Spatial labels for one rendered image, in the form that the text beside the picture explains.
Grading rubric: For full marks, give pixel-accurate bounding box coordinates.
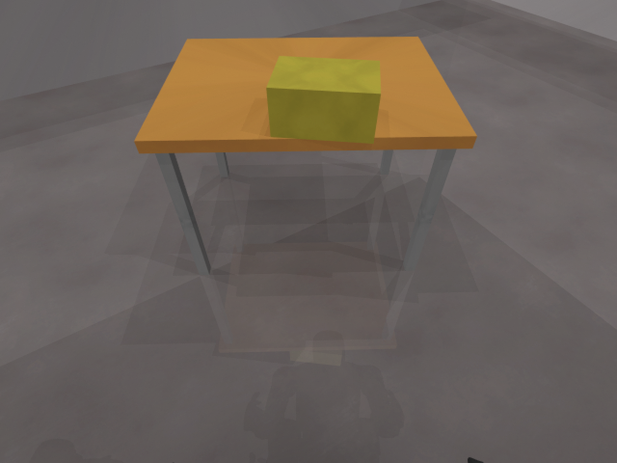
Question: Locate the carton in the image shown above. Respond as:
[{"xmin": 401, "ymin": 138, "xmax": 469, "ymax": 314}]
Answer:
[{"xmin": 266, "ymin": 56, "xmax": 381, "ymax": 144}]

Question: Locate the table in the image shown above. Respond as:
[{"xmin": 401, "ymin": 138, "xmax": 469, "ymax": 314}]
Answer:
[{"xmin": 134, "ymin": 37, "xmax": 477, "ymax": 275}]

